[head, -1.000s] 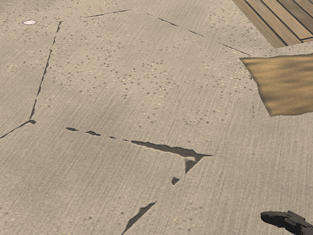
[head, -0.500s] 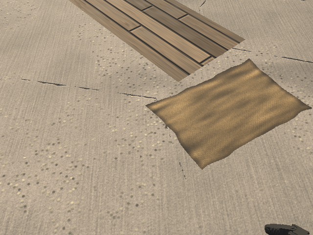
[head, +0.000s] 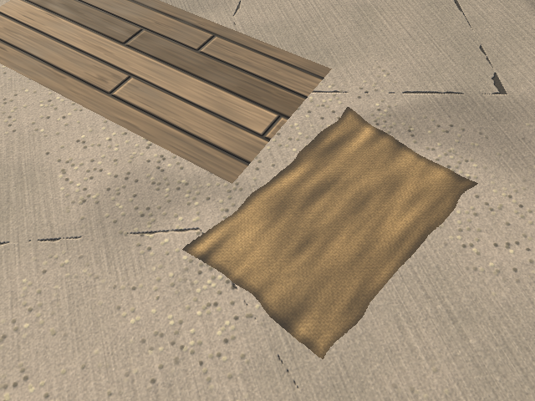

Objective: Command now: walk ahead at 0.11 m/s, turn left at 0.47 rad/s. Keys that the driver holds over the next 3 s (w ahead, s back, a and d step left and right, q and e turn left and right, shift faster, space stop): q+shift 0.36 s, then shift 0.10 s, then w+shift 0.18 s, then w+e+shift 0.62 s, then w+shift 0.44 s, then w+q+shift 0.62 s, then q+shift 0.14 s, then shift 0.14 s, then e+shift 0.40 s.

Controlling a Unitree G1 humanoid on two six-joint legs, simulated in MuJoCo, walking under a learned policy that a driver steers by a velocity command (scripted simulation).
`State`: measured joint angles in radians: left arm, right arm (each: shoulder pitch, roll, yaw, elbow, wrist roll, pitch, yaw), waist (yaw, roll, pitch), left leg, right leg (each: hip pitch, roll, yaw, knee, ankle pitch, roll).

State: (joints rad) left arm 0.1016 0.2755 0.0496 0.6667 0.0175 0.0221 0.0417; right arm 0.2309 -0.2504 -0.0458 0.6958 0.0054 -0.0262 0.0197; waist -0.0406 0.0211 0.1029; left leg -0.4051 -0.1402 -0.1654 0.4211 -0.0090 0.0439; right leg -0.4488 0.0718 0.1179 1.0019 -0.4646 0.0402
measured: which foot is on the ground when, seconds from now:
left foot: down 0.00-0.22, up 0.24-0.62, down 0.64-1.00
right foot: up 0.00-0.18, down 0.20-0.64, up 0.66-1.00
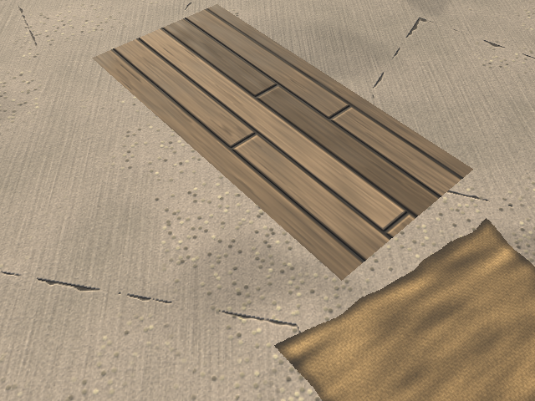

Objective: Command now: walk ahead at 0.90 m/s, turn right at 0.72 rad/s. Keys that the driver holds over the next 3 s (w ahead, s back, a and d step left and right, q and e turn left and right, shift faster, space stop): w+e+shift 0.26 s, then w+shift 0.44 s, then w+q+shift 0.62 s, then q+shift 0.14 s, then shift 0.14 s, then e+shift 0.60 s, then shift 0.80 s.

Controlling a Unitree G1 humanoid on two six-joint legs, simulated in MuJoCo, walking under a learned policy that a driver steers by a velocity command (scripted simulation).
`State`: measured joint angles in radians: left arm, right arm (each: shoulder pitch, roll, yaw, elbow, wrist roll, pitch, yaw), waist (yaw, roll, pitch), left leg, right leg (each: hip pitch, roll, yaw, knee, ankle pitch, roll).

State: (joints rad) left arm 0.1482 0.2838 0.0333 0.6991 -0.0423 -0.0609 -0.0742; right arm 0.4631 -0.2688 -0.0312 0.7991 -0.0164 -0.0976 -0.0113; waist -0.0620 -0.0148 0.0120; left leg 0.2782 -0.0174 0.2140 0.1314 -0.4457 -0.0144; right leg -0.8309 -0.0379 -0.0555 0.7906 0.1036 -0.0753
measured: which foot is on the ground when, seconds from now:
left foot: down 0.00-0.06, up 0.08-0.52, down 0.54-1.00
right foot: up 0.00-0.06, down 0.08-0.56, up 0.58-0.98, down 1.00-1.00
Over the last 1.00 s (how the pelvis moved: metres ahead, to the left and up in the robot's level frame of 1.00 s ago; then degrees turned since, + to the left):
0.25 0.10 -0.02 17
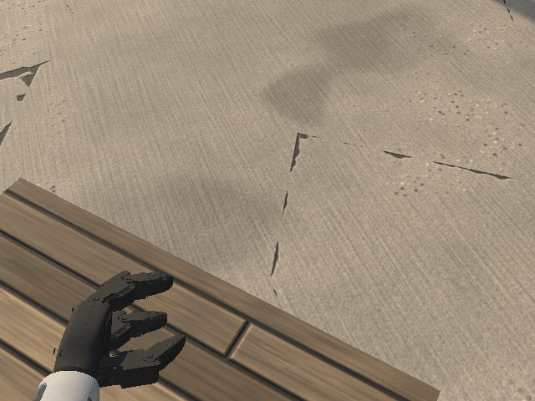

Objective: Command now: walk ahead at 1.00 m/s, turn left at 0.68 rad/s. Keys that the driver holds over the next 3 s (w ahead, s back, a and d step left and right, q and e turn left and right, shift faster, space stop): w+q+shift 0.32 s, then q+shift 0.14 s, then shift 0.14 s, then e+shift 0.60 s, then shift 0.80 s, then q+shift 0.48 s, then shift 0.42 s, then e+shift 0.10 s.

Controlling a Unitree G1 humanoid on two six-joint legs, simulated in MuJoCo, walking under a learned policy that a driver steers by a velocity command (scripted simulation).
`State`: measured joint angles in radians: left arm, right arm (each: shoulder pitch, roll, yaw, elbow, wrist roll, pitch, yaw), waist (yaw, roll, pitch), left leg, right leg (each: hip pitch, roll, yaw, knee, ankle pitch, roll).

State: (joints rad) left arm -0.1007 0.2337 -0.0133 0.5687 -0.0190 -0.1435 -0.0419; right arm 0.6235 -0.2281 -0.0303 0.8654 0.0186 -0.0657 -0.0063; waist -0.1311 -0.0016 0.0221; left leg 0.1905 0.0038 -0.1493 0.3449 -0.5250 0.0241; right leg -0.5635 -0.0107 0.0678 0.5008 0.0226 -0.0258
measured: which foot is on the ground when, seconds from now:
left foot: down 0.00-0.02, up 0.04-0.40, down 0.42-0.98, up 1.00-1.00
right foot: down 0.00-0.44, up 0.46-0.94, down 0.96-1.00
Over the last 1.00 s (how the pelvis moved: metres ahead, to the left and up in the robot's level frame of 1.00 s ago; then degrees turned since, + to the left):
0.88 -0.19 0.00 -15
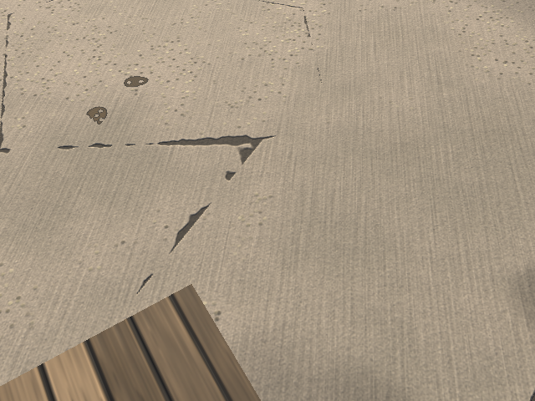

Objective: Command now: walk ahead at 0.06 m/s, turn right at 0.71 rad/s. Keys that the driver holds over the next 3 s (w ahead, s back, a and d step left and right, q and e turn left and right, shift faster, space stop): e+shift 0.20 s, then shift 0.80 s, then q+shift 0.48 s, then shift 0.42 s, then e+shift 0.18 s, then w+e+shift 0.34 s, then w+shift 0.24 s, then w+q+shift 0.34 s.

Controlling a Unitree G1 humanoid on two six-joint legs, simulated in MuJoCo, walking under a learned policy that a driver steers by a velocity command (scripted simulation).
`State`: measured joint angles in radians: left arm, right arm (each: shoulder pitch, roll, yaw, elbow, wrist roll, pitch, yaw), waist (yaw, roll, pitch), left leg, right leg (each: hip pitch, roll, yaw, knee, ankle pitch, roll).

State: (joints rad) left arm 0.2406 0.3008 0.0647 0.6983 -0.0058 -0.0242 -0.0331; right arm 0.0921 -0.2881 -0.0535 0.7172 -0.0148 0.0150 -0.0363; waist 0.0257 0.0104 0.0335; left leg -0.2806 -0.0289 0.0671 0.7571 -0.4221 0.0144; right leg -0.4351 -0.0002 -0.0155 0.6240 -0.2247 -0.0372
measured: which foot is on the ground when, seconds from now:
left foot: up 0.00-0.44, down 0.46-1.00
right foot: down 0.00-0.46, up 0.48-0.76, down 0.78-1.00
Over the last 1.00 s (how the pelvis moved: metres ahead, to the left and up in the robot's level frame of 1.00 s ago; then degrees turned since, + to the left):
0.63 0.11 0.02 20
